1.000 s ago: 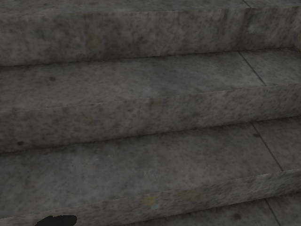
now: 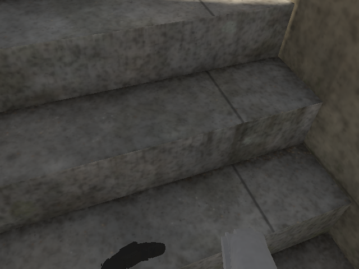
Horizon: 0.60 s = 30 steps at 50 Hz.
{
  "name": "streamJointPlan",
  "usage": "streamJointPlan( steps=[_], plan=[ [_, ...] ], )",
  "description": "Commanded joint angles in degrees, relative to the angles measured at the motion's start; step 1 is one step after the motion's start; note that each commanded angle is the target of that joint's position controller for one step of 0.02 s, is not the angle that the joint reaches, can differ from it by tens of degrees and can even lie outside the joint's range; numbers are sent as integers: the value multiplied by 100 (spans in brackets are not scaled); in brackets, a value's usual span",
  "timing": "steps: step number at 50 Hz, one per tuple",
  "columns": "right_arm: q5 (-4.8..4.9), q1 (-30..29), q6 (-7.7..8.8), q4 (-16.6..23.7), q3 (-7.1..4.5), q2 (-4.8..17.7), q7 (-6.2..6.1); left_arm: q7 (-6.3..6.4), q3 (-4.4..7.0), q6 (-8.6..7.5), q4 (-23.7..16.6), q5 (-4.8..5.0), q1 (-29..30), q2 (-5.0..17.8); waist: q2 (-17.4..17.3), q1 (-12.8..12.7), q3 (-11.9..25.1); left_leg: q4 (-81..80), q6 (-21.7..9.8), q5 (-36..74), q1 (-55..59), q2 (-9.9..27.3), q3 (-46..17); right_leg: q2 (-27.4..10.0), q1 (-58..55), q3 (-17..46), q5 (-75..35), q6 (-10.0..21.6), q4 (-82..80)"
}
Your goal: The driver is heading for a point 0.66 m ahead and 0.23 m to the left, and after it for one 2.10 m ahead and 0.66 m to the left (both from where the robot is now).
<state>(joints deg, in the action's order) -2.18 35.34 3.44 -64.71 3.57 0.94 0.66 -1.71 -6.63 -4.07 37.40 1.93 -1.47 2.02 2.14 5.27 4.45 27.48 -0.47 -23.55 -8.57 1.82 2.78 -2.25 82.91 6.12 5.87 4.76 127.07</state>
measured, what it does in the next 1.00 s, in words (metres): climbs, turning left: right foot 0.19 m higher, then left foot 0.19 m higher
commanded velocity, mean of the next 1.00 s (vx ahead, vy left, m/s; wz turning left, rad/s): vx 0.50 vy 0.00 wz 0.42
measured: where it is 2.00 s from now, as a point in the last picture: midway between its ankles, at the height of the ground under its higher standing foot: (107, 130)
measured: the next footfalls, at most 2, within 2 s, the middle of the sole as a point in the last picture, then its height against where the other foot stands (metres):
right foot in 0.14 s outside the picture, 0.19 m higher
left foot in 0.64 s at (141, 240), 0.19 m higher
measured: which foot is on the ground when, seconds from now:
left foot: down 0.00-0.16, up 0.18-0.62, down 0.64-1.00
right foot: up 0.00-0.12, down 0.14-0.66, up 0.68-1.00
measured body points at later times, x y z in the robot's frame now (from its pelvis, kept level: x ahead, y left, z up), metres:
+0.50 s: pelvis +0.27 -0.05 +0.20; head +0.26 -0.07 +0.65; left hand +0.18 +0.15 +0.05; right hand +0.55 -0.16 +0.15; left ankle +0.36 +0.11 -0.20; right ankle +0.25 -0.16 -0.54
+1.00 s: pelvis +0.50 +0.03 +0.39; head +0.48 +0.08 +0.83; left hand +0.71 +0.24 +0.35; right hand +0.51 -0.19 +0.26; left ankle +0.43 +0.06 -0.35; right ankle +0.66 -0.06 +0.02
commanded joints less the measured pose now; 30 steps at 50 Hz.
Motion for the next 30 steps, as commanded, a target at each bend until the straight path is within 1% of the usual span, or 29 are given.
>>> streamJointPlan(
  steps=[1,2,3,4,5,6,7,8,9,10,11,12,13,14,15,16,17,18,19,20,22,23,24,25,26,27,28,29,30],
  plan=[
    [163,692,-40,141,-168,649,-186,-84,-202,-167,-1226,12,2012,-96,-698,227,-828,-1668,-885,783,901,1296,-1423,-680,1602,-785,320,-318,-966],
    [243,845,-114,96,-192,658,-252,-103,-275,-170,-1543,-98,2395,-208,-765,313,-739,-2033,-936,1090,471,1353,-1422,-886,943,-1025,232,-428,-1486],
    [398,658,-111,110,-213,799,-292,-213,-402,-197,-1912,-66,2921,-202,-701,264,-792,-3144,-1060,1642,-893,1256,-904,-869,-1356,-1758,218,-352,-3455],
    [587,993,-111,-127,-181,741,-317,-193,-489,-288,-2064,-50,3332,-406,-743,296,-480,-3068,-864,4303,-1627,985,-413,-556,-3683,-2121,839,-179,-4768],
    [319,1130,45,-169,-227,1246,-208,-166,-297,-333,-1864,-7,2301,-270,-1821,-130,505,-2337,-1170,8769,-1112,1230,-461,160,-5565,-2480,1198,-35,-4701],
    [232,1039,210,-247,-293,1754,-153,-90,83,-254,-1500,-9,913,543,-2505,-841,1073,-1319,-1144,11615,232,1348,-494,475,-6067,-2041,1961,232,-5376],
    [211,402,216,-119,-508,2429,-196,-47,510,-146,-1125,-140,-396,1501,-2864,-1673,1369,-158,-965,11732,1117,1379,-676,262,-6318,-983,2313,389,-6548],
    [82,-388,341,287,-586,2484,-254,-47,791,-61,-508,-375,-2004,2002,-2063,-2316,2443,1506,-876,10806,-192,1262,-1063,-702,-8524,832,1002,715,-6825],
    [115,-224,507,419,-427,1338,-94,17,1079,95,205,-571,-2986,2689,812,-1965,3410,3944,-692,4631,-2253,-80,-1186,-2225,-10311,4361,1320,1525,-9952],
    [182,-617,649,294,-572,1171,116,145,983,205,439,-715,-3012,2342,751,-1988,3488,7264,-462,2082,-2817,-627,-2163,-2721,-9693,6001,2545,1679,-11255],
    [289,-1750,640,927,-551,611,253,170,817,191,859,-471,-2529,1801,587,-1605,2103,8952,-566,2143,-3862,-485,-2418,-2632,-8578,5191,3073,1122,-11251],
    [274,-2596,521,1641,-441,467,318,129,633,175,1302,-377,-1960,1098,368,-1115,854,9313,-749,2407,-4557,-305,-1908,-2209,-7592,3649,3027,781,-10877],
    [234,-2814,378,1958,-344,283,306,130,541,112,1652,-391,-1397,569,-69,-594,-75,9785,-945,2478,-4996,-127,-1701,-2083,-6665,2201,2314,396,-10372],
    [195,-2559,226,2014,-274,293,291,104,446,48,1928,-440,-1232,88,-369,-255,-327,9934,-1165,2391,-4987,2,-1698,-1798,-6231,1128,1444,77,-10163],
    [206,-2364,166,2112,-90,-40,287,71,457,41,1995,-485,-1148,83,-436,-24,-406,10112,-1329,2465,-5314,1,-1695,-1644,-6221,179,556,-237,-10202],
    [287,-2136,78,2190,-1,-174,280,77,467,65,2045,-532,-1122,61,-312,129,-598,10088,-1387,2407,-5655,-1,-1666,-1551,-6203,-469,215,-305,-10432],
    [357,-2078,-14,2179,75,-205,257,79,465,79,2037,-628,-990,194,-255,284,-758,9854,-1282,2412,-5796,-6,-1626,-1489,-5929,-1070,107,-324,-10576],
    [462,-2235,-110,2214,127,-229,190,88,389,85,2142,-722,-1110,155,-181,285,-843,10867,-1191,2219,-6202,-187,-1333,-1523,-5805,-1265,-136,-229,-10773],
    [445,-2275,-195,2371,175,-213,129,63,370,82,2064,-702,-1008,328,-98,437,-875,10852,-1078,2297,-6420,-183,-1209,-1425,-5598,-1643,100,-278,-10949],
    [424,-2393,-271,2419,214,-139,68,45,296,99,2110,-704,-1015,334,58,459,-984,11388,-1004,2269,-6724,-261,-1103,-1406,-5484,-1698,-140,-261,-11035],
    [339,-2769,-295,2730,241,154,15,14,341,144,1967,-582,-909,801,226,559,-957,9901,-752,2562,-6498,-165,-707,-1023,-5162,-2377,245,-310,-11304],
    [383,-3355,-267,2881,212,473,31,17,254,167,1962,-543,-1013,670,182,346,-889,9302,-642,2768,-6192,-206,-443,-870,-4896,-2496,40,-279,-11488],
    [381,-3784,-257,2999,205,594,10,82,292,160,1987,-512,-1419,905,292,86,-787,8878,-557,2905,-6234,-166,-166,-952,-5205,-2410,224,-147,-11677],
    [357,-4189,-222,3094,300,525,-18,158,466,163,2056,-545,-1805,1522,581,-129,-423,8329,-482,2319,-5939,154,375,-1330,-5703,-2223,-120,164,-12462],
    [352,-4297,-209,3051,302,497,-42,235,573,219,2185,-568,-2217,1800,543,-303,-173,8415,-494,1917,-6117,359,355,-1496,-6774,-2001,-516,207,-12469],
    [355,-4624,-227,3092,324,503,22,321,650,325,2301,-469,-2599,1891,437,-457,-152,7715,-552,1470,-6405,473,400,-1475,-7722,-2176,-812,133,-12436],
    [470,-4876,-212,3105,273,619,160,340,596,311,2261,-346,-2219,1775,245,-355,-293,6686,-824,1112,-5267,368,898,-1356,-7375,-2728,-3023,39,-12440],
    [420,-4998,-147,3244,295,618,266,408,563,216,2289,-202,-2653,1741,264,-401,103,5810,-1049,649,-4167,25,1270,-1271,-7507,-2808,-5730,106,-11925],
    [288,-4633,-203,3143,212,726,297,474,599,191,2424,-242,-2788,2090,952,-131,412,6060,-1212,-195,-3805,-258,1517,-1649,-8060,-2689,-9153,368,-11387]
  ],
)
Keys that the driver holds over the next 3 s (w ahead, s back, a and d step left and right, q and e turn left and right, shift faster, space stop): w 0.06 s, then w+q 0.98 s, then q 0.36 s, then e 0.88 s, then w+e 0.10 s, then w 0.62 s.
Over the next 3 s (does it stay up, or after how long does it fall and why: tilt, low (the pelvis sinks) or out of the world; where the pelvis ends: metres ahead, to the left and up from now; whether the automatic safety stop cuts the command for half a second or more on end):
stays up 0.90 0.09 0.70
